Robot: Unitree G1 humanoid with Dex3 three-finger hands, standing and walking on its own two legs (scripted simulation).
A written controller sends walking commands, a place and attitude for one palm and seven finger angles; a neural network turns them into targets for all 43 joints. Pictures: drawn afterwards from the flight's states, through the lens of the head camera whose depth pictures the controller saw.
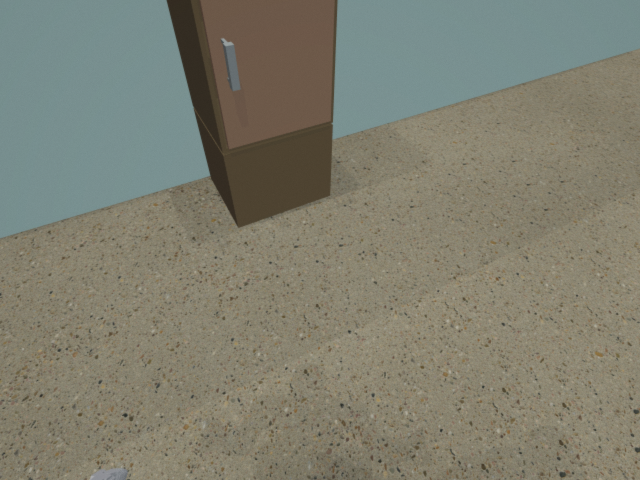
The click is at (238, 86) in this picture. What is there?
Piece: cupboard door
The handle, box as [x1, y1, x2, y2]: [221, 38, 240, 90]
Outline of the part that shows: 222,38 221,42 223,44 228,73 227,79 232,90 240,89 233,44 231,42 227,42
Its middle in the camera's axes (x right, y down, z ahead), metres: -0.28 -0.53 +1.18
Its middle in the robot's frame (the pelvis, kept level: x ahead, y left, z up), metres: +1.23 +0.34 -0.03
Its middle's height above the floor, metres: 0.74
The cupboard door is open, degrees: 0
